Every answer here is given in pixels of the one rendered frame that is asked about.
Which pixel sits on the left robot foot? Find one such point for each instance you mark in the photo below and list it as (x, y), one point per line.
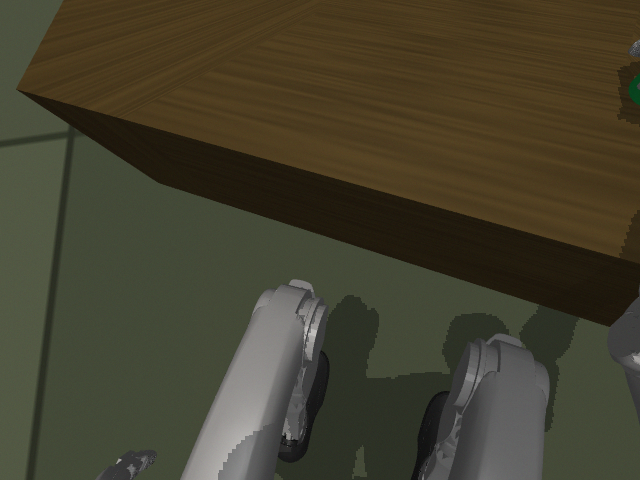
(294, 450)

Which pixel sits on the right robot foot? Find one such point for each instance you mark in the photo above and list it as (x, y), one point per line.
(427, 436)

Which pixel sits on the can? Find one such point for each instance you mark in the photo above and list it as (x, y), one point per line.
(634, 92)

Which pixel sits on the right robot arm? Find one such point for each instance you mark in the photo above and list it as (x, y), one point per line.
(624, 347)

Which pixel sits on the left robot hand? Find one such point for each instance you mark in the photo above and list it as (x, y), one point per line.
(129, 465)

